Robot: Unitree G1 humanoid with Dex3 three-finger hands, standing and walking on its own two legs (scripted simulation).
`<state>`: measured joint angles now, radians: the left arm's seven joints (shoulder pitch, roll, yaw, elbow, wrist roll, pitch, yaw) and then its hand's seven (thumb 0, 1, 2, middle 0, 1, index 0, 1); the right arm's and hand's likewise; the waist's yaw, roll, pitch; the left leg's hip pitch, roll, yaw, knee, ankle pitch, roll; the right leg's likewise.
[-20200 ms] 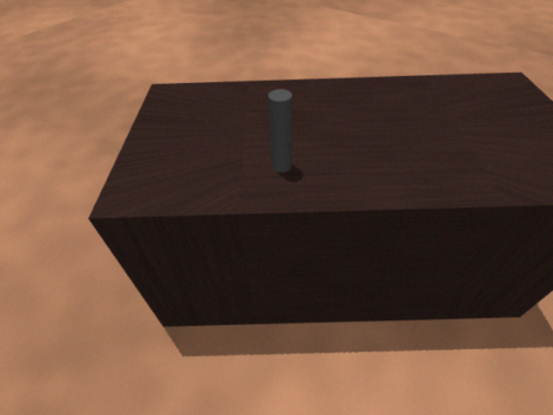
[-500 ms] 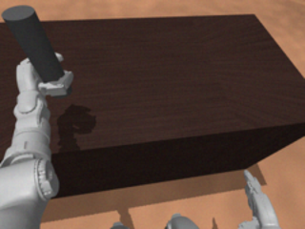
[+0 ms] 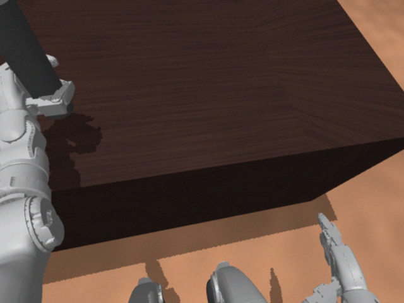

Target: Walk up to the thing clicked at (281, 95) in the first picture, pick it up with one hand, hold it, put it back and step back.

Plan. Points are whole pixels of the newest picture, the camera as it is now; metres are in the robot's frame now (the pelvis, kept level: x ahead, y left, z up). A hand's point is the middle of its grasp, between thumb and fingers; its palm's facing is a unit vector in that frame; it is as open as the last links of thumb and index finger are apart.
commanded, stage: lower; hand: left
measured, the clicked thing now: (31, 65) +0.54 +0.22 +0.12
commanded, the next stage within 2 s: loosen in 0.96 s
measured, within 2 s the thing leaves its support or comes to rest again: rests again in 0.90 s
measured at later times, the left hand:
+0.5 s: hand (59, 94) +0.55 +0.21 +0.04, palm faces +0.19 -0.98 +0.00, open 7.6 cm
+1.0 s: hand (67, 102) +0.55 +0.21 +0.01, palm faces +0.18 -0.98 -0.01, open 7.6 cm
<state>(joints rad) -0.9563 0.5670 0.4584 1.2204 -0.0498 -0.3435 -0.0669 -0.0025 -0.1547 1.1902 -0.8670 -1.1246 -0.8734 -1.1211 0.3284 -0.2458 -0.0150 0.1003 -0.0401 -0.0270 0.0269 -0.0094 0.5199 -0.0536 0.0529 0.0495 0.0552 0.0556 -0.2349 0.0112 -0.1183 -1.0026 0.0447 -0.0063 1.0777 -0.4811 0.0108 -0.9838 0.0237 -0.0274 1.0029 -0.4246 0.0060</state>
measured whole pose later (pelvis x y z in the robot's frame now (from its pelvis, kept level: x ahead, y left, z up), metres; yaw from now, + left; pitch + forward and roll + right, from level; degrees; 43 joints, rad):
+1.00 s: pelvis -0.01 +0.00 -0.03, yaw -1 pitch +28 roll -4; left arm -0.99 0.65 0.48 1.31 0.00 -0.43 -0.06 0.00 -0.15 1.19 -0.87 -1.12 -0.87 -1.12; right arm 0.33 -0.25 0.01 -0.02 -0.06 -0.01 0.05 -0.01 0.52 -0.06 0.05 0.05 0.06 0.06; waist -0.31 0.01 -0.14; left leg -1.19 0.05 -0.02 1.24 -0.54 0.01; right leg -1.16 0.03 -0.04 1.14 -0.47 0.01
